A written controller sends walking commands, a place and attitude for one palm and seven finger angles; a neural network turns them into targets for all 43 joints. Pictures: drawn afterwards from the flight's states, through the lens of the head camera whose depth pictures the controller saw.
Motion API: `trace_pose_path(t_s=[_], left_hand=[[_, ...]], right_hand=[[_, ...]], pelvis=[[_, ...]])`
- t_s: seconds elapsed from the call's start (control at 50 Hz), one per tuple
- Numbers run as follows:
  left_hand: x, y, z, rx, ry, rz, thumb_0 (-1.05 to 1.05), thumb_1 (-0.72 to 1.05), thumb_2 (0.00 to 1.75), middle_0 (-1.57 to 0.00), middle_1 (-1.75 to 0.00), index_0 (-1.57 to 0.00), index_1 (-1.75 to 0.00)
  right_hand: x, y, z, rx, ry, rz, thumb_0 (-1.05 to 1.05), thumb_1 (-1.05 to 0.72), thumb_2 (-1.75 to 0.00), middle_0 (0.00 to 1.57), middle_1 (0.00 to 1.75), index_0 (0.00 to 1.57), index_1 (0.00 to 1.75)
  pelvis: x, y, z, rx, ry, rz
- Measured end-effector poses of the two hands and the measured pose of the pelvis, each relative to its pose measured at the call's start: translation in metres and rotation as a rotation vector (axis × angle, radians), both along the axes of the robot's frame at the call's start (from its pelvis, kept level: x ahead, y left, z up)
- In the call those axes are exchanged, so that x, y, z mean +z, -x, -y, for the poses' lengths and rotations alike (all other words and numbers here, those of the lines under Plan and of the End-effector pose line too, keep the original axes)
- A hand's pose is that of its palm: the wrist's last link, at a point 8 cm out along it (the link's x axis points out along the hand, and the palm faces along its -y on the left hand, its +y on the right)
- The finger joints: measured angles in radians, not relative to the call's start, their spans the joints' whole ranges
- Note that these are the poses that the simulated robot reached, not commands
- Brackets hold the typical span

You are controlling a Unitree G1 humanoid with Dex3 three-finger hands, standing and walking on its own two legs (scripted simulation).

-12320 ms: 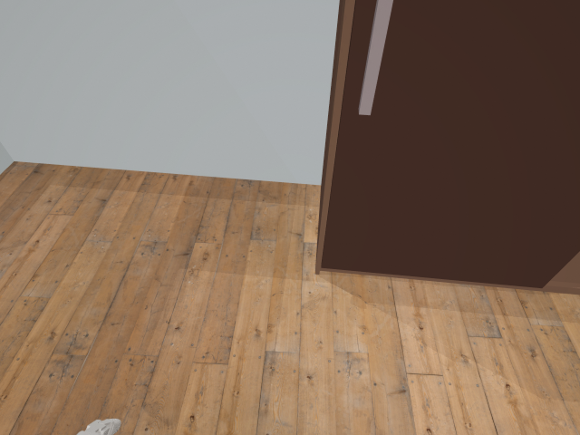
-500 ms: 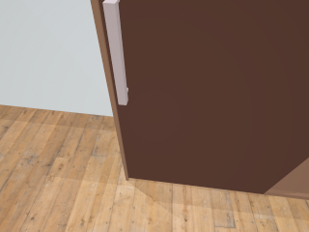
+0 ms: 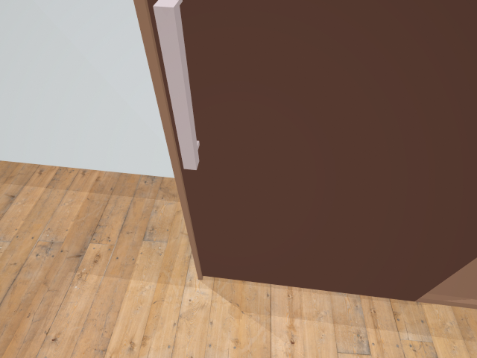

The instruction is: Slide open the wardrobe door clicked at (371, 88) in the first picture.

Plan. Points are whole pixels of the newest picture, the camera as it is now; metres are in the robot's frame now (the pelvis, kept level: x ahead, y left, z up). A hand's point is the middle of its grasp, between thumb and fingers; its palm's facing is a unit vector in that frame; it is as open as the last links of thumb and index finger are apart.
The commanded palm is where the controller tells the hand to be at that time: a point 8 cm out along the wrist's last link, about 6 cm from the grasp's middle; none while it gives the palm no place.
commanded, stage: come to a stop and stand still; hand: left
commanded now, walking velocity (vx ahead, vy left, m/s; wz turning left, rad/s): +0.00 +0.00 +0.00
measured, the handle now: (185, 95) +0.51 +0.14 +0.18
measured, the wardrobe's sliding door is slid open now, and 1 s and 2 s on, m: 0.00 0.00 0.00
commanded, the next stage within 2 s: look again from close up in 0.22 s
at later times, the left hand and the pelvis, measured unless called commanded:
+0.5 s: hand out of the picture +0.00 +0.17 -0.18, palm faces +0.00 -0.98 -0.22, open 7.3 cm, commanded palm none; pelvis +0.00 +0.01 -0.01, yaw -1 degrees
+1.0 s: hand out of the picture -0.03 +0.17 -0.17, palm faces +0.00 -0.98 -0.18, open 7.3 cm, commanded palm none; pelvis -0.01 +0.01 +0.00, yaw -1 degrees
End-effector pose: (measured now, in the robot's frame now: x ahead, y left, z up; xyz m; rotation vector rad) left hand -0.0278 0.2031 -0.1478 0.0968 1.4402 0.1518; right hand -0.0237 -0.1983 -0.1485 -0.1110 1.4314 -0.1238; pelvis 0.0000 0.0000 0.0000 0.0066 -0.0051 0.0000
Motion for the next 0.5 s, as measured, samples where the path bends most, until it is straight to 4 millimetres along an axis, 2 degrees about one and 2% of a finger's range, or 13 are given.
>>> trace_pose_path(t_s=[0.34,0.42,0.5], left_hand=[[0.001,-0.025,-0.005,-0.012,-0.036,0.028,0.01,0.92,0.9,-0.2,-0.3,-0.2,-0.3],[0.0,-0.025,-0.009,-0.04,-0.049,0.043,0.01,0.92,0.9,-0.2,-0.3,-0.2,-0.3],[0.002,-0.027,-0.018,-0.055,-0.061,0.056,0.01,0.92,0.9,-0.2,-0.3,-0.2,-0.3]], right_hand=[[-0.002,-0.019,0.013,0.008,0.012,0.003,0.01,-0.9,-0.9,0.2,0.3,0.2,0.3],[-0.008,-0.026,0.019,-0.015,0.026,0.051,0.01,-0.91,-0.9,0.2,0.3,0.2,0.3],[-0.011,-0.028,0.013,-0.025,0.017,0.107,0.01,-0.91,-0.9,0.2,0.3,0.2,0.3]], pelvis=[[-0.001,-0.012,0.007,0.002,0.005,-0.001],[-0.006,-0.007,0.001,-0.006,0.021,-0.003],[-0.007,-0.005,-0.006,-0.01,0.012,0.012]])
